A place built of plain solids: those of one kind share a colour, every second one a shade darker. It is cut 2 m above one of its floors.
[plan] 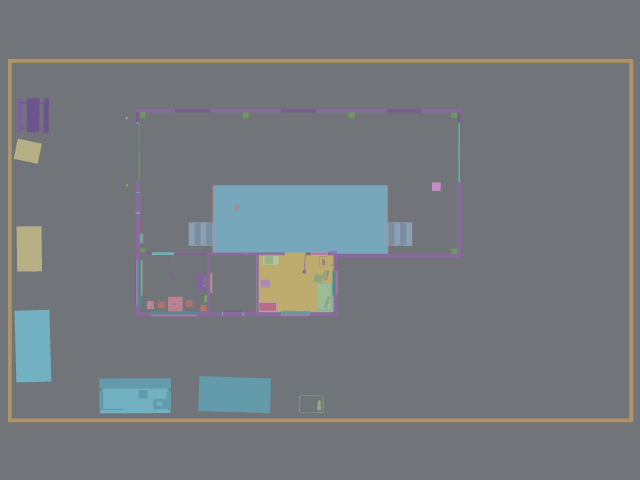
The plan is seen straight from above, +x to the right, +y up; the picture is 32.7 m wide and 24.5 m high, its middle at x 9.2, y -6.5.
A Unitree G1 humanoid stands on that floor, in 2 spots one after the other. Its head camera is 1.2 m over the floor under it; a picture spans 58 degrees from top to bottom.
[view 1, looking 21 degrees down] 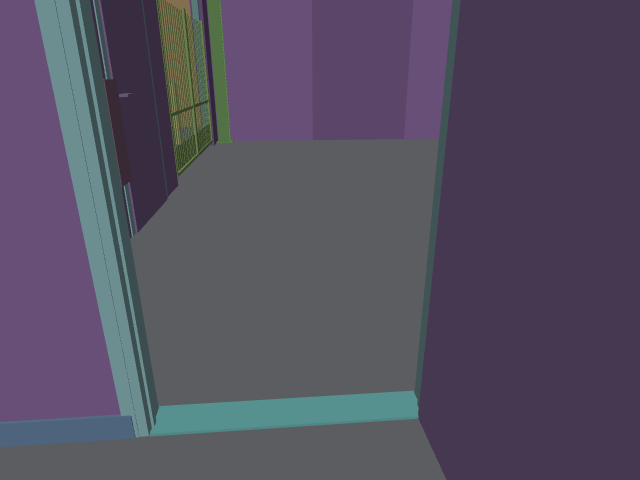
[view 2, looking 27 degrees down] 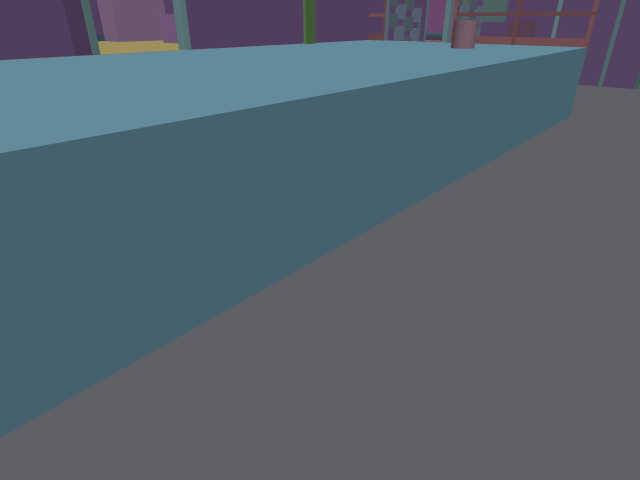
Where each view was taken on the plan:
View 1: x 1.20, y -8.50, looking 85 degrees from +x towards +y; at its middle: ground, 3.35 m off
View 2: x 10.60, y -2.30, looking -139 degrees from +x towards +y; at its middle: raised_floor_bank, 2.40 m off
